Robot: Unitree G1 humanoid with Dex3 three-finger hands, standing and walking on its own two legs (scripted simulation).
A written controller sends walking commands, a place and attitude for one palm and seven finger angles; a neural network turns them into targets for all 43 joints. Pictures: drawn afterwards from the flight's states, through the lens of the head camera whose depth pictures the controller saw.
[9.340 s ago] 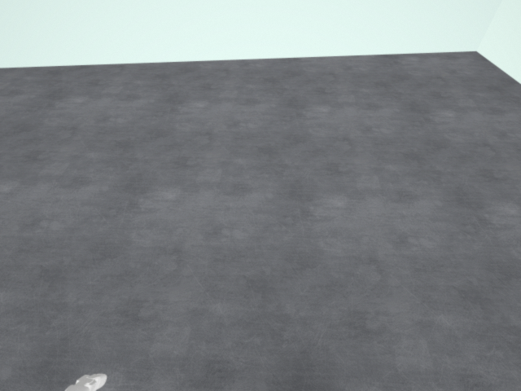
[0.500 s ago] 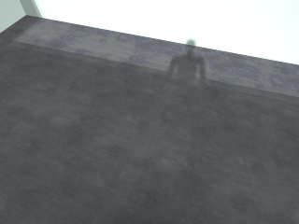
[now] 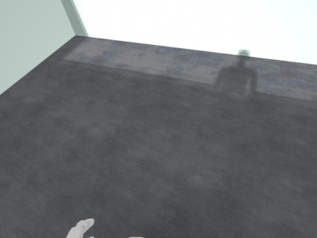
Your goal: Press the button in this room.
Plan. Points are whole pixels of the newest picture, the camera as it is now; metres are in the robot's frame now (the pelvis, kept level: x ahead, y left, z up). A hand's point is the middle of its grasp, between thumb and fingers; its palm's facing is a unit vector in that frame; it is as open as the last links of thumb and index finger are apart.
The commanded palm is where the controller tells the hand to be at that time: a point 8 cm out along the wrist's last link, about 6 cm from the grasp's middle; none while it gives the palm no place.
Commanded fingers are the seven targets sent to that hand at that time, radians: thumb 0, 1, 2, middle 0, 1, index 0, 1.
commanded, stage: turn or walk to find it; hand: left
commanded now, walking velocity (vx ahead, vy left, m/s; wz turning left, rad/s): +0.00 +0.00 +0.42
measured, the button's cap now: out of the picture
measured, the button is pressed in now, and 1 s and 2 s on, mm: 0 0 0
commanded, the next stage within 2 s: none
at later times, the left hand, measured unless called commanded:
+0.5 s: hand out of the picture -0.08 +0.23 -0.19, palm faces +0.31 -0.92 -0.24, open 7.4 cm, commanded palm none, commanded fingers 0.00 0.90 0.90 -0.20 -0.30 -0.20 -0.30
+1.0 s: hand out of the picture -0.03 +0.21 -0.14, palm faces +0.41 -0.87 -0.29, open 7.4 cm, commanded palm none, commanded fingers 0.00 0.90 0.90 -0.20 -0.30 -0.20 -0.30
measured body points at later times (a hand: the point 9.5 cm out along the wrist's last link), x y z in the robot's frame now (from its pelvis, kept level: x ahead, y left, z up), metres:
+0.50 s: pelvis -0.04 +0.03 -0.01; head -0.02 +0.05 +0.44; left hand -0.10 +0.28 -0.17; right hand +0.12 -0.20 -0.14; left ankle -0.07 +0.13 -0.73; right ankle +0.00 -0.10 -0.72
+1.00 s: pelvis -0.06 -0.01 +0.00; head -0.02 -0.03 +0.45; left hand -0.05 +0.26 -0.12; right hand +0.07 -0.23 -0.17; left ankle -0.08 +0.12 -0.72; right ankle -0.02 -0.11 -0.73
